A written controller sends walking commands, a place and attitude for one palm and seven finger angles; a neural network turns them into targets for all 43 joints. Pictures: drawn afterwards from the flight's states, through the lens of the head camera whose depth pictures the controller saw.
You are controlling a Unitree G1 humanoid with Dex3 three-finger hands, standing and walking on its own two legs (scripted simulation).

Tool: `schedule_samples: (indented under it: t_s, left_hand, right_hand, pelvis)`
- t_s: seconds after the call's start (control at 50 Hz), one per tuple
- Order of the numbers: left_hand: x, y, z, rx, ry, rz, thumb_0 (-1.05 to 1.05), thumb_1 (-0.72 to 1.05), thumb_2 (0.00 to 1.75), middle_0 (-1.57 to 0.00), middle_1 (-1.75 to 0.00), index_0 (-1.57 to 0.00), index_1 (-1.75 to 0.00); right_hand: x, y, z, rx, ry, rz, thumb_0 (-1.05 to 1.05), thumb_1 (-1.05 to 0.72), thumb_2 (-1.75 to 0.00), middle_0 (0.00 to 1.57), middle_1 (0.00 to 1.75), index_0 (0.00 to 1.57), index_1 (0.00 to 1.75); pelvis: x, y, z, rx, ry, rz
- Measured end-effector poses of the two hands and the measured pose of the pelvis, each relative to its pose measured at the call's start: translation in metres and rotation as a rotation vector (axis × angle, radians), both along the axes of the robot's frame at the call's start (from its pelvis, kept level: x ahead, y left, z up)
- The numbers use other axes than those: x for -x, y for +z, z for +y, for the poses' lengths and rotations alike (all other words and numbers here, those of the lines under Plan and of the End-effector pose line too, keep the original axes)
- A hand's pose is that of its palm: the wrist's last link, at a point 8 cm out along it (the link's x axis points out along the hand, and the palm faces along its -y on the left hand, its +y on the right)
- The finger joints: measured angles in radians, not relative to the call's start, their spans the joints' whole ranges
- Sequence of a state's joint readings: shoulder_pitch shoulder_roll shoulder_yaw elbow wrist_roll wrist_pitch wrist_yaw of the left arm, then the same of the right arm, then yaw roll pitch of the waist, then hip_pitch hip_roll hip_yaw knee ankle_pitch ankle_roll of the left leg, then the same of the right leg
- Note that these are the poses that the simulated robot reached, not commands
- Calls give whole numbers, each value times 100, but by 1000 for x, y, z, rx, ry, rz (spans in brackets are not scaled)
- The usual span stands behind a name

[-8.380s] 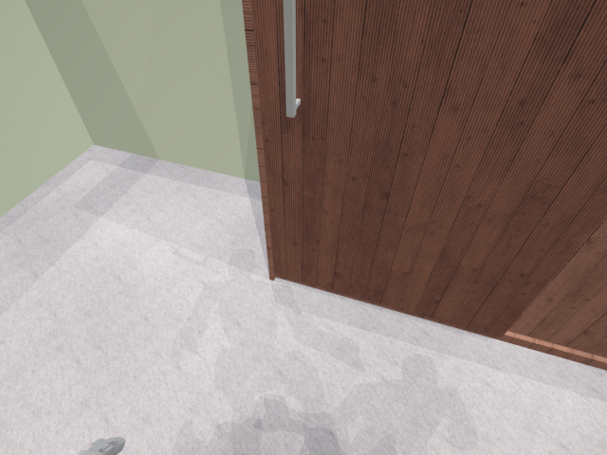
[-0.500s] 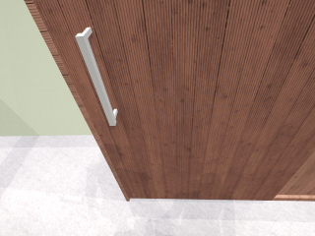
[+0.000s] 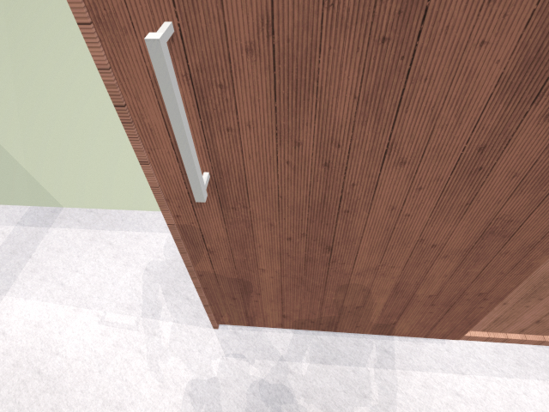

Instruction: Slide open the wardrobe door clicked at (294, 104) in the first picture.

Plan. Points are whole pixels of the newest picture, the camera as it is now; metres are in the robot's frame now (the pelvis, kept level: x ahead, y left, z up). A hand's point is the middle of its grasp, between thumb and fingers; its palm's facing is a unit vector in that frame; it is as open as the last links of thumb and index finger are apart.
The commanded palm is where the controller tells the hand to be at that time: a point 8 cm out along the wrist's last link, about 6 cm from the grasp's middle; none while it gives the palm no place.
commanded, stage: look again from close up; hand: left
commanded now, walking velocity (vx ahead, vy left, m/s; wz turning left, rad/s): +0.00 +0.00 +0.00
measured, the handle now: (186, 126) +0.48 +0.17 +0.17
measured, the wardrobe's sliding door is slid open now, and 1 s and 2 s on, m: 0.00 0.00 0.00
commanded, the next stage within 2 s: raise the hand with hooked fingers in 0.78 s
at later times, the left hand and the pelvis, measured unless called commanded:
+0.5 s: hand out of the picture +0.00 +0.19 -0.17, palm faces +0.03 -0.98 -0.21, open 7.4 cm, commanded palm none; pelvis +0.00 +0.02 +0.00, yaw +0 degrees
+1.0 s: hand out of the picture +0.12 +0.23 -0.09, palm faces +0.24 -0.94 -0.22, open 7.3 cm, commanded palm +0.10 +0.25 -0.05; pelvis -0.01 +0.02 +0.00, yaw +0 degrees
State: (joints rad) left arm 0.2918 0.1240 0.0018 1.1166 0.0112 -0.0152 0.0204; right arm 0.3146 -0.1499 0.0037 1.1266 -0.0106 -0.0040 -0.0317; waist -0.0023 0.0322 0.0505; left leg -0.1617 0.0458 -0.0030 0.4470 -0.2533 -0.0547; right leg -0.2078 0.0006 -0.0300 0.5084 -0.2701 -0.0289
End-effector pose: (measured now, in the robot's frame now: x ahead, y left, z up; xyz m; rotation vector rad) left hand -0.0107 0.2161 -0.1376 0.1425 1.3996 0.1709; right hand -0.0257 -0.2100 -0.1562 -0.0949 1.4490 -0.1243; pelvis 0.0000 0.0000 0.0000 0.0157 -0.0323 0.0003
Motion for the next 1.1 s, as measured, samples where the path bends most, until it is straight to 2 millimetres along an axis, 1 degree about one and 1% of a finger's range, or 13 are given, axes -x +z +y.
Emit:
schedule_samples:
  t_s: [0.28, 0.52, 0.9, 0.92, 0.94, 0.98, 1.0, 1.02, 1.06, 1.08, 1.1]
  left_hand:
    - [-5, 0, 16, -7, -2, -17, 1, 91, 90, -20, -30, -20, -30]
    - [-9, -1, 24, -6, -10, -21, 1, 91, 90, -20, -30, -20, -30]
    - [-8, -1, 27, -8, -19, -27, 1, 91, 90, -20, -30, -20, -30]
    - [-15, 4, 31, -16, 27, -71, 1, 92, 90, -20, -30, -20, -30]
    - [-32, 17, 38, -31, 72, -175, 2, 93, 90, -20, -30, -21, -30]
    - [-77, 55, 51, -98, 71, -491, 3, 93, 90, -21, -31, -21, -31]
    - [-98, 77, 54, -115, 72, -629, 4, 92, 89, -21, -32, -21, -31]
    - [-120, 99, 53, -117, 64, -764, 3, 91, 89, -20, -32, -20, -32]
    - [-158, 142, 45, -98, 13, -1031, 3, 89, 88, -20, -34, -20, -33]
    - [-174, 160, 39, -73, -17, -1155, 3, 87, 87, -20, -35, -20, -34]
    - [-186, 173, 32, -35, -48, -1266, 3, 85, 87, -20, -36, -20, -35]
  right_hand:
    - [-10, 1, 21, -13, 1, -30, 1, -91, -90, 19, 30, 20, 30]
    - [-12, 3, 21, 5, -3, -36, 1, -91, -90, 19, 30, 20, 30]
    - [-15, 5, 20, 14, -2, -47, 1, -91, -90, 19, 30, 20, 30]
    - [-18, 7, 17, 27, -4, -75, 1, -92, -90, 20, 30, 20, 30]
    - [-24, 10, 13, 52, 1, -136, 2, -92, -90, 20, 30, 20, 30]
    - [-43, 17, 4, 94, 16, -286, 2, -93, -90, 20, 30, 20, 30]
    - [-54, 21, 0, 107, 13, -362, 2, -93, -90, 20, 30, 20, 30]
    - [-68, 25, -4, 119, 13, -440, 2, -93, -90, 20, 30, 20, 30]
    - [-97, 36, -11, 141, 18, -600, 2, -92, -90, 20, 30, 20, 30]
    - [-112, 42, -15, 151, 21, -676, 2, -92, -90, 20, 30, 20, 30]
    - [-126, 50, -17, 159, 26, -746, 2, -92, -90, 20, 30, 20, 30]
  pelvis:
    - [1, 1, 12, 0, -3, 1]
    - [2, 1, 19, -1, -7, 2]
    - [5, 1, 22, 6, -11, 3]
    - [5, 1, 23, 9, -12, 2]
    - [7, 0, 23, 6, -15, -6]
    - [7, -2, 24, 3, -7, -6]
    - [8, -3, 25, 3, 2, -4]
    - [9, -4, 26, 4, 11, -3]
    - [11, -8, 28, 4, 22, 7]
    - [13, -10, 28, 4, 21, 20]
    - [14, -14, 28, 2, 17, 37]
